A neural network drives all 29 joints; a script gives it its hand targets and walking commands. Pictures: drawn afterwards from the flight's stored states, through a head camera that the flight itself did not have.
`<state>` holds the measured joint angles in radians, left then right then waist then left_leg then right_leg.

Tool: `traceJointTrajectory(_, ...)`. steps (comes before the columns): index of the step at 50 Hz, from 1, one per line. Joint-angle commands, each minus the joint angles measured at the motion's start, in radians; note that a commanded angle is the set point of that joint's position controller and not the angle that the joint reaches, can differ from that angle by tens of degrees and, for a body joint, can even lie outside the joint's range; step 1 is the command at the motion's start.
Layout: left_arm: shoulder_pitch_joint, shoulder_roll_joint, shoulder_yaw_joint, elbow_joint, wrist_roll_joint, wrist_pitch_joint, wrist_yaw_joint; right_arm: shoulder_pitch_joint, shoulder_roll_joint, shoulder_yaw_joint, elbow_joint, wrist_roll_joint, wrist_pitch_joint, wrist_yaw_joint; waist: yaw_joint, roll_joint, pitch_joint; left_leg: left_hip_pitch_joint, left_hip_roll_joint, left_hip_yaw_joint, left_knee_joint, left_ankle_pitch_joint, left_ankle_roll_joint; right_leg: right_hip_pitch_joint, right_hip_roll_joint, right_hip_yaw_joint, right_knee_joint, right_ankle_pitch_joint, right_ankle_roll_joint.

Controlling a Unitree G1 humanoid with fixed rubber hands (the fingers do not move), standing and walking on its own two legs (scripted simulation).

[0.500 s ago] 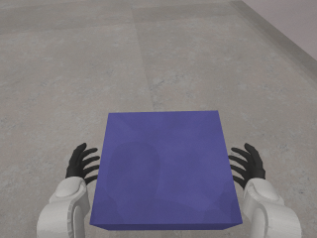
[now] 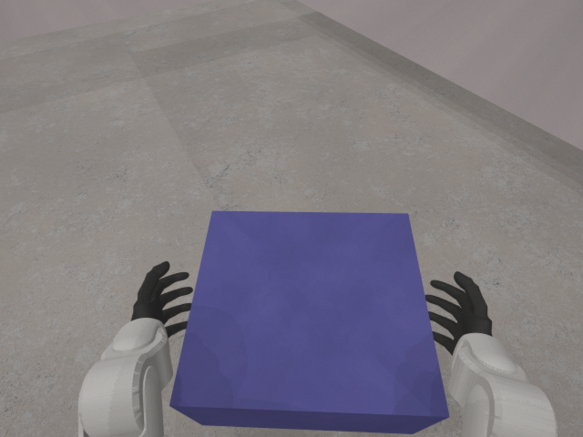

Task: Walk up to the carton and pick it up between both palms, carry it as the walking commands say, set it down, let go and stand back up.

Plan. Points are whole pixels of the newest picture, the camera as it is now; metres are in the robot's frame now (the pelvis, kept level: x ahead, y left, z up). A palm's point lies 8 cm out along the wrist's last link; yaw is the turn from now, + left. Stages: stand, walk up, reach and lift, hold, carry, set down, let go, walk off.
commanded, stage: carry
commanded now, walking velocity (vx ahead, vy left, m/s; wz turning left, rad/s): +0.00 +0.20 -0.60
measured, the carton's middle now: (307, 317) +0.31 -0.01 +0.01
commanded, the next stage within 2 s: none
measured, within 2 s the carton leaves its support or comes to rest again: neither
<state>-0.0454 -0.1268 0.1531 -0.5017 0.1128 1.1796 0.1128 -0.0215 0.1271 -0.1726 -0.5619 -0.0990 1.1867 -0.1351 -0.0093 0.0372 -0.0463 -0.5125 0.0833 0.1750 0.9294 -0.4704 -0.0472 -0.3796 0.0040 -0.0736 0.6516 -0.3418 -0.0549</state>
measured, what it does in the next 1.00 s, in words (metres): steps to the left, turning right: left foot, then right foot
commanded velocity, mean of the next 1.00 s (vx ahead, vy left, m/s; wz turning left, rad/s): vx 0.00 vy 0.20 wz -0.60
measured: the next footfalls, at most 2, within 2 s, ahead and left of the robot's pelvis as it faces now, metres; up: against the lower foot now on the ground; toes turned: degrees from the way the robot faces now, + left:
left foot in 0.30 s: +0.07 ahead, +0.23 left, +0.00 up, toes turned -4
right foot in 0.60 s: -0.03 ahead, +0.07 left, +0.00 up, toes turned -28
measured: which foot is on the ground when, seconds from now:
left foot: up 0.00-0.28, down 0.30-0.62, up 0.64-0.98, down 1.00-1.00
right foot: down 0.00-0.30, up 0.32-0.58, down 0.60-1.00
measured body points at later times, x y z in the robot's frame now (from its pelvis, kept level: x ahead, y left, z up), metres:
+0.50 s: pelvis -0.03 +0.14 +0.01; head +0.00 +0.14 +0.46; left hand +0.26 +0.25 +0.08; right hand +0.17 -0.11 +0.10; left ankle +0.03 +0.23 -0.72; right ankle -0.06 +0.03 -0.67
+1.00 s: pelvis -0.02 +0.25 +0.00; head +0.00 +0.24 +0.45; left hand +0.30 +0.26 +0.09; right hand +0.09 -0.05 +0.10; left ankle +0.08 +0.36 -0.73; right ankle -0.07 +0.08 -0.72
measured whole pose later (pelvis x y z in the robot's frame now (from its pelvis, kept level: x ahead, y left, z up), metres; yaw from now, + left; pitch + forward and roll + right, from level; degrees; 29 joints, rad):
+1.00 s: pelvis -0.02 +0.25 +0.00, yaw -34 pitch +4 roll +2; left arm -0.03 -0.13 0.16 -0.59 0.13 1.17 0.12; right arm -0.07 0.13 -0.16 -0.58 -0.09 1.18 -0.13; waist -0.02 -0.04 -0.03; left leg -0.38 0.04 0.08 0.55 -0.32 -0.03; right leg -0.47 -0.05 0.15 0.62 -0.24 0.06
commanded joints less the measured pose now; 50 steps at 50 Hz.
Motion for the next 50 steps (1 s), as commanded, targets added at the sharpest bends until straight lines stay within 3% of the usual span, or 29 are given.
traceJointTrajectory(1, -0.375, -0.850, -0.758, -0.096, -0.408, 0.003, -0.269, -0.521, 0.901, 0.879, -0.100, 0.461, 0.004, 0.275, 0.014, -0.192, -0.214, -0.233, 0.036, -0.186, 0.202, 0.022, -0.029, 0.348, -0.354, 0.409, -0.227, 0.647, -0.080)
traceJointTrajectory(4, -0.426, -0.888, -0.773, -0.163, -0.419, -0.019, -0.272, -0.523, 0.949, 0.877, -0.103, 0.474, -0.016, 0.282, 0.010, -0.184, -0.238, -0.162, 0.007, -0.154, 0.168, 0.107, -0.038, 0.292, -0.278, 0.318, -0.212, 0.572, -0.051)
traceJointTrajectory(10, -0.361, -0.815, -0.780, -0.180, -0.410, -0.013, -0.261, -0.432, 0.897, 0.863, -0.092, 0.448, -0.010, 0.263, 0.023, -0.250, -0.269, -0.039, -0.050, -0.115, -0.082, 0.062, -0.024, 0.225, -0.261, 0.362, -0.216, 0.439, -0.054)
traceJointTrajectory(13, -0.358, -0.794, -0.790, -0.174, -0.413, -0.006, -0.258, -0.403, 0.869, 0.842, -0.082, 0.432, -0.004, 0.258, 0.021, -0.278, -0.276, 0.132, -0.074, -0.075, -0.344, 0.071, -0.009, 0.139, -0.222, 0.345, -0.178, 0.390, -0.036)
traceJointTrajectory(14, -0.364, -0.791, -0.798, -0.172, -0.417, -0.004, -0.256, -0.392, 0.864, 0.832, -0.077, 0.425, -0.002, 0.257, 0.011, -0.248, -0.294, 0.248, -0.074, -0.053, -0.493, 0.110, 0.000, 0.088, -0.187, 0.317, -0.132, 0.358, -0.019)
traceJointTrajectory(15, -0.374, -0.790, -0.807, -0.170, -0.418, -0.002, -0.255, -0.383, 0.856, 0.818, -0.066, 0.416, 0.000, 0.256, 0.006, -0.150, -0.312, 0.385, -0.004, -0.095, -0.573, 0.148, 0.014, -0.012, -0.136, 0.257, -0.038, 0.244, 0.005)
traceJointTrajectory(16, -0.381, -0.785, -0.812, -0.172, -0.413, 0.005, -0.253, -0.365, 0.833, 0.805, -0.052, 0.405, 0.004, 0.257, -0.007, 0.101, -0.298, 0.497, 0.238, -0.345, -0.662, 0.230, 0.090, -0.247, -0.023, 0.142, 0.181, -0.060, 0.059)
traceJointTrajectory(17, -0.414, -0.781, -0.829, -0.186, -0.418, 0.013, -0.256, -0.355, 0.835, 0.788, -0.043, 0.418, -0.001, 0.261, -0.003, 0.282, -0.263, 0.416, 0.394, -0.459, -0.645, 0.318, 0.198, -0.352, 0.021, 0.034, 0.410, -0.289, 0.091)
traceJointTrajectory(18, -0.444, -0.801, -0.846, -0.160, -0.439, 0.022, -0.265, -0.351, 0.842, 0.778, -0.036, 0.406, -0.002, 0.261, 0.000, 0.221, -0.239, 0.339, 0.355, -0.380, -0.625, 0.382, 0.217, -0.304, -0.039, 0.056, 0.520, -0.270, 0.094)
traceJointTrajectory(19, -0.482, -0.836, -0.869, -0.175, -0.465, 0.023, -0.273, -0.377, 0.860, 0.770, -0.048, 0.399, -0.006, 0.265, 0.002, 0.173, -0.199, 0.283, 0.306, -0.298, -0.618, 0.363, 0.205, -0.291, -0.053, 0.048, 0.554, -0.214, 0.096)
traceJointTrajectory(21, -0.515, -0.873, -0.878, -0.195, -0.481, 0.017, -0.275, -0.419, 0.879, 0.769, -0.081, 0.399, -0.017, 0.268, 0.012, 0.144, -0.179, 0.258, 0.212, -0.145, -0.606, 0.282, 0.159, -0.237, -0.063, 0.022, 0.493, -0.089, 0.105)
traceJointTrajectory(22, -0.512, -0.878, -0.880, -0.201, -0.485, 0.014, -0.274, -0.415, 0.878, 0.766, -0.090, 0.397, -0.021, 0.267, 0.010, 0.151, -0.194, 0.288, 0.194, -0.110, -0.581, 0.345, 0.159, -0.216, -0.049, 0.002, 0.438, -0.090, 0.109)
traceJointTrajectory(27, -0.426, -0.826, -0.828, -0.153, -0.450, 0.020, -0.259, -0.379, 0.831, 0.783, -0.087, 0.400, -0.006, 0.259, -0.006, 0.150, -0.275, 0.378, 0.237, -0.117, -0.474, 0.477, 0.209, -0.087, 0.000, -0.046, 0.152, -0.150, 0.081)
traceJointTrajectory(29, -0.390, -0.813, -0.803, -0.108, -0.434, 0.030, -0.260, -0.373, 0.816, 0.790, -0.064, 0.399, 0.006, 0.255, 0.013, 0.115, -0.288, 0.355, 0.221, -0.073, -0.398, 0.470, 0.176, 0.024, 0.007, -0.067, -0.081, -0.027, 0.067)
traceJointTrajectory(30, -0.391, -0.810, -0.792, -0.090, -0.430, 0.033, -0.262, -0.370, 0.811, 0.789, -0.045, 0.401, 0.011, 0.255, 0.019, 0.041, -0.279, 0.278, 0.190, -0.019, -0.309, 0.426, 0.116, 0.137, -0.053, -0.004, -0.261, 0.089, 0.062)
traceJointTrajectory(31, -0.368, -0.809, -0.780, -0.063, -0.426, 0.033, -0.264, -0.397, 0.811, 0.790, -0.039, 0.403, 0.012, 0.254, 0.031, -0.079, -0.251, 0.037, 0.150, -0.022, -0.200, 0.255, 0.053, 0.323, -0.202, 0.221, -0.286, 0.260, 0.039)
traceJointTrajectory(32, -0.345, -0.791, -0.756, -0.052, -0.415, 0.018, -0.262, -0.431, 0.799, 0.836, -0.097, 0.408, 0.021, 0.259, 0.028, -0.431, -0.196, -0.252, -0.004, 0.020, -0.019, -0.073, -0.026, 0.405, -0.486, 0.666, -0.262, 0.730, -0.105)
traceJointTrajectory(33, -0.372, -0.800, -0.778, -0.083, -0.428, 0.019, -0.263, -0.456, 0.831, 0.833, -0.075, 0.417, 0.017, 0.257, 0.017, -0.284, -0.194, -0.256, 0.027, -0.125, 0.141, -0.088, -0.023, 0.399, -0.439, 0.557, -0.186, 0.976, -0.136)
traceJointTrajectory(35, -0.392, -0.827, -0.762, -0.103, -0.420, 0.004, -0.273, -0.519, 0.883, 0.870, -0.094, 0.451, 0.008, 0.270, 0.014, -0.193, -0.217, -0.231, 0.031, -0.182, 0.200, -0.014, -0.010, 0.369, -0.372, 0.423, -0.219, 0.713, -0.098)
traceJointTrajectory(36, -0.406, -0.849, -0.760, -0.117, -0.419, -0.005, -0.275, -0.533, 0.904, 0.873, -0.097, 0.460, 0.002, 0.277, 0.013, -0.200, -0.211, -0.220, 0.034, -0.187, 0.194, 0.043, -0.009, 0.343, -0.331, 0.386, -0.226, 0.619, -0.076)
traceJointTrajectory(37, -0.431, -0.866, -0.762, -0.136, -0.422, -0.011, -0.276, -0.537, 0.926, 0.873, -0.096, 0.466, -0.004, 0.280, 0.010, -0.197, -0.225, -0.189, 0.027, -0.168, 0.188, 0.089, -0.016, 0.333, -0.290, 0.329, -0.207, 0.623, -0.059)
traceJointTrajectory(39, -0.436, -0.867, -0.768, -0.165, -0.422, -0.019, -0.274, -0.525, 0.935, 0.868, -0.097, 0.470, -0.011, 0.279, 0.011, -0.184, -0.244, -0.139, 0.004, -0.150, 0.143, 0.095, -0.021, 0.295, -0.270, 0.307, -0.200, 0.584, -0.053)
traceJointTrajectory(45, -0.376, -0.797, -0.768, -0.171, -0.401, -0.007, -0.261, -0.445, 0.890, 0.854, -0.076, 0.446, 0.001, 0.262, 0.023, -0.249, -0.263, -0.021, -0.052, -0.113, -0.110, 0.041, -0.010, 0.216, -0.258, 0.372, -0.214, 0.415, -0.064)
traceJointTrajectory(47, -0.373, -0.787, -0.773, -0.166, -0.400, -0.004, -0.259, -0.434, 0.878, 0.841, -0.072, 0.438, 0.004, 0.260, 0.026, -0.274, -0.272, 0.085, -0.069, -0.087, -0.271, 0.031, 0.000, 0.161, -0.232, 0.361, -0.196, 0.380, -0.055)
traceJointTrajectory(48, -0.380, -0.785, -0.781, -0.166, -0.402, -0.003, -0.258, -0.423, 0.877, 0.833, -0.067, 0.433, 0.006, 0.260, 0.014, -0.268, -0.287, 0.186, -0.074, -0.060, -0.429, 0.076, 0.009, 0.121, -0.207, 0.336, -0.164, 0.360, -0.039)
traceJointTrajectory(49, -0.388, -0.786, -0.790, -0.166, -0.405, -0.001, -0.256, -0.418, 0.875, 0.820, -0.062, 0.427, 0.007, 0.259, 0.007, -0.224, -0.311, 0.321, -0.053, -0.058, -0.545, 0.114, 0.023, 0.049, -0.165, 0.298, -0.122, 0.301, -0.013)
traceJointTrajectory(50, -0.409, -0.789, -0.798, -0.166, -0.404, 0.003, -0.255, -0.409, 0.864, 0.806, -0.048, 0.417, 0.011, 0.259, -0.004, -0.054, -0.321, 0.461, 0.090, -0.185, -0.636, 0.135, 0.063, -0.096, -0.091, 0.201, 0.043, 0.112, 0.022)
